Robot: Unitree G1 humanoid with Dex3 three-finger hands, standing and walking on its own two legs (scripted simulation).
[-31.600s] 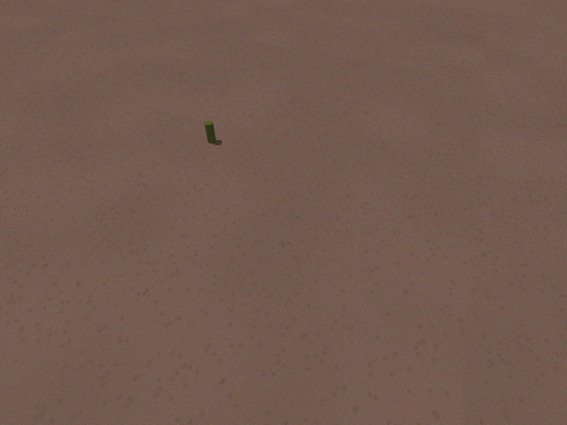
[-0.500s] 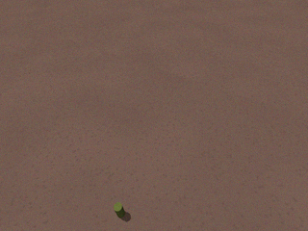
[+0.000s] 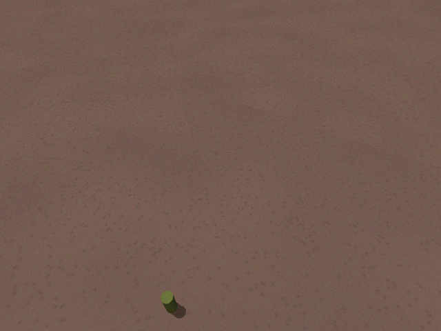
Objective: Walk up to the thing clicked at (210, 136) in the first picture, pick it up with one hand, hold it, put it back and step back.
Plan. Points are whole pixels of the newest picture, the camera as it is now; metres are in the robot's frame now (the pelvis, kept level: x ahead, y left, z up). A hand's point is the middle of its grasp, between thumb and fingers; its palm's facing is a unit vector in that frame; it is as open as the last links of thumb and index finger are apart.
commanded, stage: stand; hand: left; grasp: from the side
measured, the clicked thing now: (169, 302) +0.40 +0.23 -0.72
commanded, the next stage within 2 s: step back in 0.14 s
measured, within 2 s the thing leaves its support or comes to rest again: neither
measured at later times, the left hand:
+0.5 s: hand out of the picture +0.09 +0.31 -0.18, palm faces -0.02 -0.93 -0.37, open 7.4 cm
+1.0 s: hand out of the picture -0.05 +0.29 -0.16, palm faces -0.07 -0.92 -0.40, open 7.4 cm
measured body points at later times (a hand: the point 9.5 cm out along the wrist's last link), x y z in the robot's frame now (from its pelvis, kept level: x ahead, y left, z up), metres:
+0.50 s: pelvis -0.06 +0.04 -0.02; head +0.02 +0.07 +0.42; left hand +0.09 +0.36 -0.16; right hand +0.01 -0.28 -0.13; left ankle -0.06 +0.13 -0.75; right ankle -0.02 -0.11 -0.72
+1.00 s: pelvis -0.16 +0.04 -0.02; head -0.11 +0.02 +0.42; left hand -0.05 +0.34 -0.13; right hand -0.07 -0.28 -0.15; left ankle -0.15 +0.16 -0.68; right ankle -0.14 -0.08 -0.75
